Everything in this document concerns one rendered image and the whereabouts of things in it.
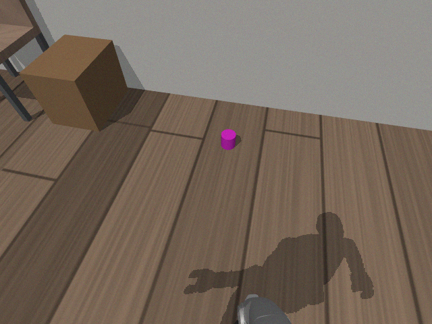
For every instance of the chair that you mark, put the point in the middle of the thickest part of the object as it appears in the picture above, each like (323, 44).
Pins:
(17, 28)

